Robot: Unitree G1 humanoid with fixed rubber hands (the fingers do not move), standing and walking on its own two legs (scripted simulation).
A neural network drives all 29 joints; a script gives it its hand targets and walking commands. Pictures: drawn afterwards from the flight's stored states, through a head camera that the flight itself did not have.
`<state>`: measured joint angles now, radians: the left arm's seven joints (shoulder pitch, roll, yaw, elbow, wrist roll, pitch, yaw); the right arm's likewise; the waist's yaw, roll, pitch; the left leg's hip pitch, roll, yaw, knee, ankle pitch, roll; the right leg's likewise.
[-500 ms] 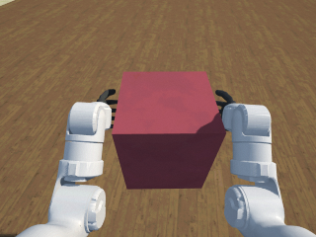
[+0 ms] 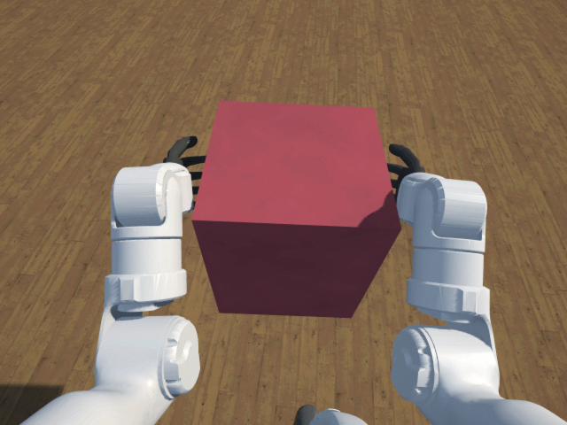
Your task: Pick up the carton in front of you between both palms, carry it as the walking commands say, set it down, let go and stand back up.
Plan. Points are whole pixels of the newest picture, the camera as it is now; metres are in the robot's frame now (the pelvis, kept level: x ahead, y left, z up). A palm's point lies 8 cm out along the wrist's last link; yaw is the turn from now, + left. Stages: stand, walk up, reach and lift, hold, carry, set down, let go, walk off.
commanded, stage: carry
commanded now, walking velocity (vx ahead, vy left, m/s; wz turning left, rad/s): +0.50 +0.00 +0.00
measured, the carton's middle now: (290, 218) +0.38 -0.01 +0.07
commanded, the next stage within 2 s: none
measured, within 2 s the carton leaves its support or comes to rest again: neither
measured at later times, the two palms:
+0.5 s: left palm (182, 109) +0.63 +0.18 +0.09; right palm (341, 108) +0.63 -0.12 +0.09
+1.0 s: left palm (218, 27) +0.95 +0.15 +0.09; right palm (339, 31) +0.95 -0.15 +0.09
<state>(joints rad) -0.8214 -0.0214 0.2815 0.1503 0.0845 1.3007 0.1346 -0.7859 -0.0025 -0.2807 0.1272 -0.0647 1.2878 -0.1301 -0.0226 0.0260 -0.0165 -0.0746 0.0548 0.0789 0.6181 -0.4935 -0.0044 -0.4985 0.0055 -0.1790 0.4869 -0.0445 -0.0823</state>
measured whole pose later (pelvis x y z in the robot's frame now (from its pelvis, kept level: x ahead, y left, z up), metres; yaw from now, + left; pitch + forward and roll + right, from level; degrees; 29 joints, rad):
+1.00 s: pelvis +0.69 +0.00 +0.00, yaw +0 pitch +2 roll -2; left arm -0.17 -0.14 0.10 -0.28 0.12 1.22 0.07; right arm -0.17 0.12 -0.13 -0.30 -0.12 1.22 -0.09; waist 0.01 0.06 -0.12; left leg 0.00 0.11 0.15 0.68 -0.48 -0.02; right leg -0.48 -0.03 -0.25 0.54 -0.08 -0.07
